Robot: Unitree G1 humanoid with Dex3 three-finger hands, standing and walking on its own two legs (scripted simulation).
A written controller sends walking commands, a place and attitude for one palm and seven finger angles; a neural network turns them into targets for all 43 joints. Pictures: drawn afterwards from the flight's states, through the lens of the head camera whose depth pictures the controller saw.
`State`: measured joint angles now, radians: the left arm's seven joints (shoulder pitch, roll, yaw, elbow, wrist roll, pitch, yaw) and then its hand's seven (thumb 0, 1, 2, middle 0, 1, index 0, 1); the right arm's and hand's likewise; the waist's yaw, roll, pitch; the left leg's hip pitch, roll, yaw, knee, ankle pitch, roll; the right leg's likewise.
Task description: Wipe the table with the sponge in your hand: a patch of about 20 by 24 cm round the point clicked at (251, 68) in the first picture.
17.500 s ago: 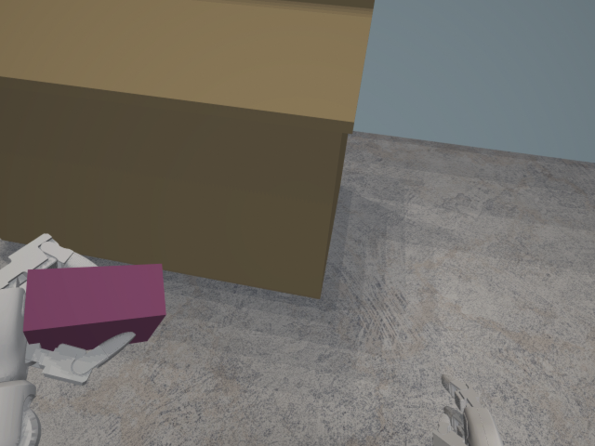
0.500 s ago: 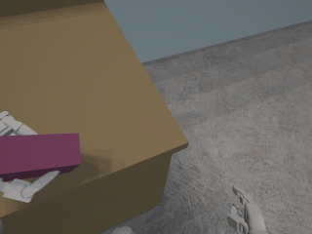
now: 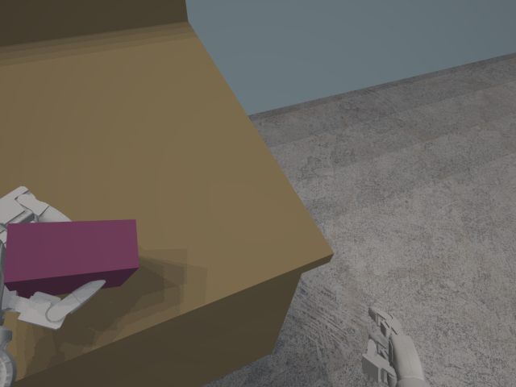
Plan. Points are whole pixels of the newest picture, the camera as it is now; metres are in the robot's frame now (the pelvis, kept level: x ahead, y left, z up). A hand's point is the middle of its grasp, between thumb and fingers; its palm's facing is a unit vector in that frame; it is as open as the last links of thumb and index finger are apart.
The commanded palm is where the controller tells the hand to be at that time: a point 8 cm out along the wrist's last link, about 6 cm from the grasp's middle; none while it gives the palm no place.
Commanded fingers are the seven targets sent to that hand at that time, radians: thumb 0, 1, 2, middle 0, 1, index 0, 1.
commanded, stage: come to a stop and stand still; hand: left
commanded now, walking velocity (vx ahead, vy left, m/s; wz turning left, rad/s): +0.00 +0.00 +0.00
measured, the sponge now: (92, 259) +0.23 +0.21 +0.14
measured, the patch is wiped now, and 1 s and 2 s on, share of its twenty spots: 0.00 0.00 0.00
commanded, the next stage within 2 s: look again from close up in 0.98 s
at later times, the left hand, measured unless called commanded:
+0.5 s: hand (41, 245) +0.23 +0.26 +0.16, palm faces +0.36 -0.87 -0.34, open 9.4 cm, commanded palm +0.17 +0.29 +0.17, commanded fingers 0.00 0.10 1.30 -1.20 -1.60 -1.20 -1.60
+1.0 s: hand (17, 241) +0.24 +0.29 +0.16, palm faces +0.37 -0.87 -0.32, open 9.4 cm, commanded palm +0.18 +0.32 +0.17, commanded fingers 0.00 0.10 1.30 -1.20 -1.60 -1.20 -1.60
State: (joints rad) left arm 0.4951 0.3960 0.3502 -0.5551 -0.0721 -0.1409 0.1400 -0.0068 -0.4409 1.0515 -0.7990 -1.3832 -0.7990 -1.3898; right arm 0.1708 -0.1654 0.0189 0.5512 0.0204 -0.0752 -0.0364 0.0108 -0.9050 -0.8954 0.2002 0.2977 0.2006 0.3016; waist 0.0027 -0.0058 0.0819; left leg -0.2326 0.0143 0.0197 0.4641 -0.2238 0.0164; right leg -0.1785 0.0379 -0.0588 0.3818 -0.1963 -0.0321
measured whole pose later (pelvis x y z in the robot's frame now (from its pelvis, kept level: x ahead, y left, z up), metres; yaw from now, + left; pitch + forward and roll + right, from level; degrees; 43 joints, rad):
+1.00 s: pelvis +0.01 +0.05 +0.00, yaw -1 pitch -1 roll -2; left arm 0.40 0.36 0.34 -0.49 -0.04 -0.20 0.12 -0.01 -0.44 1.05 -0.80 -1.39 -0.80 -1.39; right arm 0.17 -0.18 0.02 0.56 0.01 -0.11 -0.03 0.01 -0.90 -0.90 0.20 0.30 0.20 0.30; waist 0.03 -0.04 0.07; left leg -0.21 -0.04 0.06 0.46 -0.24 0.08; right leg -0.16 -0.02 -0.02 0.38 -0.21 0.04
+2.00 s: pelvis +0.00 -0.01 +0.00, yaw -1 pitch -1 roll -1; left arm 0.45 0.38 0.36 -0.54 -0.07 -0.15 0.12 -0.01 -0.44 1.06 -0.80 -1.38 -0.80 -1.39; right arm 0.18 -0.18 0.00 0.55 0.02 -0.07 -0.03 0.01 -0.90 -0.90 0.20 0.30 0.20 0.30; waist 0.02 -0.02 0.08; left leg -0.25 0.04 0.03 0.50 -0.24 0.00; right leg -0.20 0.06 -0.05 0.41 -0.21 -0.04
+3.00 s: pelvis -0.01 +0.03 +0.00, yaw -2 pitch -1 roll -1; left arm 0.37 0.35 0.36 -0.40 -0.04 -0.23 0.11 -0.01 -0.44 1.06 -0.80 -1.39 -0.80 -1.40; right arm 0.24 -0.19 0.02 0.58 0.01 -0.14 -0.03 0.01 -0.91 -0.90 0.20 0.30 0.20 0.30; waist 0.03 -0.03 0.03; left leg -0.24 -0.02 0.07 0.46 -0.21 0.06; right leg -0.22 0.00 -0.01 0.43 -0.20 0.00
